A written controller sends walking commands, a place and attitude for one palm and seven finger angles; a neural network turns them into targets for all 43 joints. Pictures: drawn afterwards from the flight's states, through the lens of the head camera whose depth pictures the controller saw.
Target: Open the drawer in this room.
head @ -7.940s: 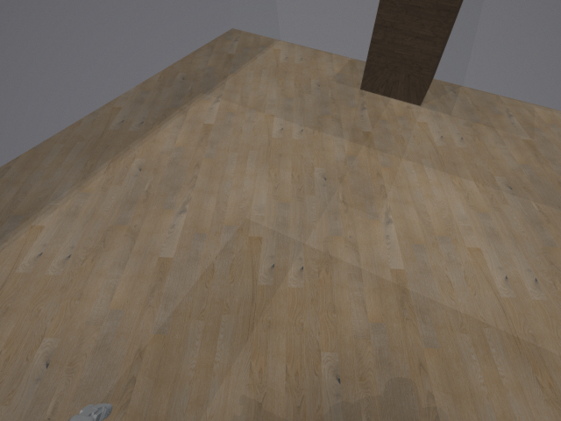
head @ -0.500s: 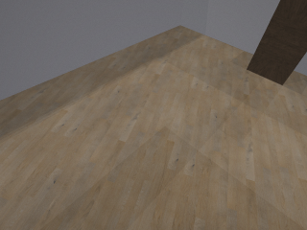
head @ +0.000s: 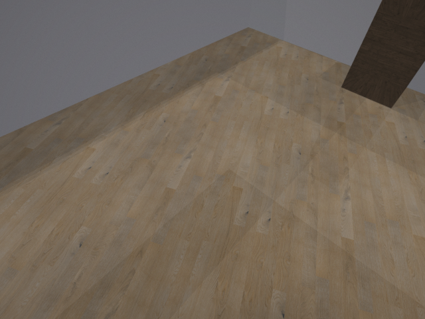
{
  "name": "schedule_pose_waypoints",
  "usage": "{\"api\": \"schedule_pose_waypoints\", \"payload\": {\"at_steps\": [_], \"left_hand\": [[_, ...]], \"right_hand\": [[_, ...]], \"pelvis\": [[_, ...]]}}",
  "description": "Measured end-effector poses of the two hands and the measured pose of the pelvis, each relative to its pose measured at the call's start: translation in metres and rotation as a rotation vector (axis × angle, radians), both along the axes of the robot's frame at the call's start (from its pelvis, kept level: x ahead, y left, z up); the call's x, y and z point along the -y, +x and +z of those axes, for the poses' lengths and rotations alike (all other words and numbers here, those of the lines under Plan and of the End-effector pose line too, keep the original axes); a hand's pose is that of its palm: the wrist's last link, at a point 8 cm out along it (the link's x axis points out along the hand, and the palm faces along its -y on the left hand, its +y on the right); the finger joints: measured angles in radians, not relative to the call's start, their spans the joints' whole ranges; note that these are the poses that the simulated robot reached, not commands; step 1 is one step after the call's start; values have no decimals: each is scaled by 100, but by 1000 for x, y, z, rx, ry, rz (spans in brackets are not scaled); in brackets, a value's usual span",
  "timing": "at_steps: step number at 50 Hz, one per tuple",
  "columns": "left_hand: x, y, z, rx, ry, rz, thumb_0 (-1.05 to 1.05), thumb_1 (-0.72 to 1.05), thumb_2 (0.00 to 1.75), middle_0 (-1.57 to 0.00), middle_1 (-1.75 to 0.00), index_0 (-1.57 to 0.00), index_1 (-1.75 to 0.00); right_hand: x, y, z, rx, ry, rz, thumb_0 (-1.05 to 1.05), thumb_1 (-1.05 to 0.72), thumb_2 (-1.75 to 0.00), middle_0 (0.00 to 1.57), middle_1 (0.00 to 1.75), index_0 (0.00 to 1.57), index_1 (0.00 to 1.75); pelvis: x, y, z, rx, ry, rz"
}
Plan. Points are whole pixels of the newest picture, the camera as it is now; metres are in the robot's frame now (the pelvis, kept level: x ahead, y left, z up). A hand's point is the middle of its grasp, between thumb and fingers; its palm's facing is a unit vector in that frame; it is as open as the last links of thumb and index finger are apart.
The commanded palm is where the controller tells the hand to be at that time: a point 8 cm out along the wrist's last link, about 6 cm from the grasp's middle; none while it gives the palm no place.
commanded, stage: turn or walk to find it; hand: left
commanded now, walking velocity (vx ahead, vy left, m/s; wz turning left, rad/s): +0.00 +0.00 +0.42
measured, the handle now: out of the picture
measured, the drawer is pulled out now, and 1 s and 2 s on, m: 0.00 0.00 0.00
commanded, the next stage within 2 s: none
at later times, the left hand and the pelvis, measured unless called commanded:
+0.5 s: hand out of the picture +0.02 +0.21 -0.19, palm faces +0.22 -0.95 -0.20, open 7.4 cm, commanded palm none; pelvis -0.01 +0.01 -0.01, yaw +12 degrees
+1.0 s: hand out of the picture +0.00 +0.16 -0.15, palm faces +0.40 -0.87 -0.28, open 7.4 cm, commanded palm none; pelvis +0.00 -0.05 +0.00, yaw +25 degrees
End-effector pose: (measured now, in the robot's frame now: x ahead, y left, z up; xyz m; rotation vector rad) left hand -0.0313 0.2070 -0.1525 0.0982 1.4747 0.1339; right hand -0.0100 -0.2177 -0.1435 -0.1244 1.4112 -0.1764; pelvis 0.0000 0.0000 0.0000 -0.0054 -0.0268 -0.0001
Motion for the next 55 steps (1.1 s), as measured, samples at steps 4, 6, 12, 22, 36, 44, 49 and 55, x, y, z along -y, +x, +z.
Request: {"api": "schedule_pose_waypoints", "payload": {"at_steps": [4, 6, 12, 22, 36, 44, 49, 55], "left_hand": [[4, -4, -1, 3, 0, 25, 0, 91, 90, -20, -30, -20, -30], [5, -4, -1, 10, 7, 41, 0, 91, 90, -20, -30, -20, -30], [1, -2, -3, 47, 40, 92, 0, 91, 90, -20, -30, -20, -30], [-36, 18, -20, 133, 55, 169, 0, 91, 90, -20, -30, -20, -30], [-51, 72, 25, 322, 150, 191, 0, 91, 90, -20, -30, -20, -30], [-15, 48, 33, 332, 208, 250, 0, 91, 90, -20, -30, -20, -30], [7, 8, 33, 244, 197, 325, 0, 91, 90, -20, -30, -20, -30], [23, -41, 23, 157, 163, 426, 0, 90, 90, -20, -30, -20, -30]], "right_hand": [[4, 3, -2, -6, 2, 19, 0, -91, -90, 20, 30, 20, 30], [6, 5, -3, -12, 4, 32, 0, -91, -90, 20, 30, 20, 30], [18, 24, -8, -5, -1, 86, 1, -91, -90, 20, 30, 20, 30], [16, 85, 1, 102, -87, 214, 1, -91, -90, 20, 30, 20, 30], [19, 126, 11, 153, -42, 319, 0, -90, -90, 21, 30, 20, 30], [51, 146, -10, 124, -3, 371, 1, -90, -90, 20, 30, 20, 30], [56, 162, -6, 109, -3, 427, 1, -91, -90, 20, 30, 20, 30], [39, 182, -1, 84, -21, 526, 1, -91, -90, 20, 30, 20, 30]], "pelvis": [[3, -2, -2, -10, 1, 22], [4, -4, -3, -18, 1, 36], [10, -6, -9, -43, -13, 83], [-7, -6, -20, -44, -23, 184], [13, -5, -1, -61, -28, 297], [46, 0, -10, -50, 5, 375], [52, 4, -4, -41, 22, 433], [49, 3, -3, -45, 26, 497]]}}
